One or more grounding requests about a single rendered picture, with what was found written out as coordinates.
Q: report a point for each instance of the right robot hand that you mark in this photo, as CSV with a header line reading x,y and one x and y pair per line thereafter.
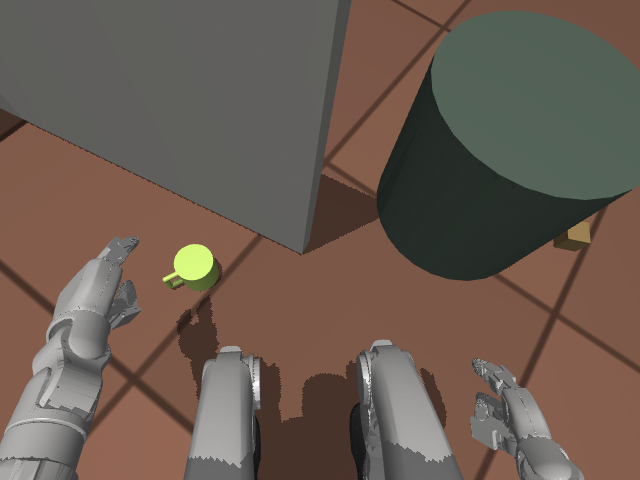
x,y
503,425

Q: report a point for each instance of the left robot hand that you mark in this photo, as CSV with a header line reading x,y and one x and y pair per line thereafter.
x,y
94,287

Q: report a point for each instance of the right robot arm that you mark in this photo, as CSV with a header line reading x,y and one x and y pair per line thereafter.
x,y
540,458

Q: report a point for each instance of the right robot foot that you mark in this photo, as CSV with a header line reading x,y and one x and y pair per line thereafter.
x,y
358,447

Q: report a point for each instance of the left robot arm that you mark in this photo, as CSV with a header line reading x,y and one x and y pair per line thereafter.
x,y
51,422

